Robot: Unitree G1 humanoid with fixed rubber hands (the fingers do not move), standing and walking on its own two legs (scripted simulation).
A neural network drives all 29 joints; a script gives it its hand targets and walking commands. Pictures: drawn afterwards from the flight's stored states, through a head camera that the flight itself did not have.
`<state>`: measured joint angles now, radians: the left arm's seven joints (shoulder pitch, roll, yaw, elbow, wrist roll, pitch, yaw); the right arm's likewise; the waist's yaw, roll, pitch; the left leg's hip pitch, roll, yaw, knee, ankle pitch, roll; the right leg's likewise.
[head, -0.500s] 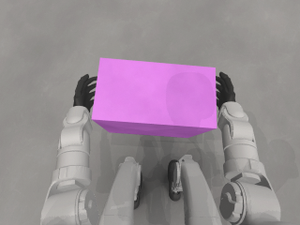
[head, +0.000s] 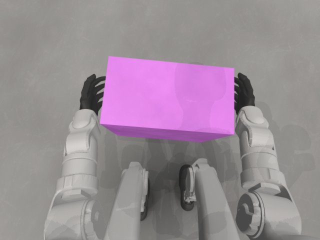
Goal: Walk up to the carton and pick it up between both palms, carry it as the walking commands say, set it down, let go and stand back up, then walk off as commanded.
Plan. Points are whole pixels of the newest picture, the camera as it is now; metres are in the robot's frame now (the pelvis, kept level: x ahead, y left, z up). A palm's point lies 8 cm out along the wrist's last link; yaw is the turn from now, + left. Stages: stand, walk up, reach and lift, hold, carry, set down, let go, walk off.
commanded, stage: set down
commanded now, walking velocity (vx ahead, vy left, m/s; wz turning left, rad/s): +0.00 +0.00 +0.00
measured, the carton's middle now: (165, 108) +0.42 +0.01 -0.18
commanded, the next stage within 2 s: none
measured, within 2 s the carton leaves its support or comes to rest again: neither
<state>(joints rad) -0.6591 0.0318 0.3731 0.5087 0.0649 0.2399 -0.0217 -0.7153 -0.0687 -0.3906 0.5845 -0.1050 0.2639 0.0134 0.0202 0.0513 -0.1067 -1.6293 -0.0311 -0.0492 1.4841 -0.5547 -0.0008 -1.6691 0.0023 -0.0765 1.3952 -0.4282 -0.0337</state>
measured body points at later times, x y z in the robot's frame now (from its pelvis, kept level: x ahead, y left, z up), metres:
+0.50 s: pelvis -0.10 +0.00 -0.10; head +0.25 +0.00 +0.16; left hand +0.41 +0.20 -0.24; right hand +0.43 -0.19 -0.25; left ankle +0.04 +0.12 -0.56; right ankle +0.09 -0.10 -0.56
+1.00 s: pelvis -0.07 +0.00 -0.14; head +0.32 -0.01 +0.07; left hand +0.46 +0.19 -0.34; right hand +0.47 -0.19 -0.35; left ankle +0.04 +0.12 -0.56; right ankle +0.09 -0.10 -0.56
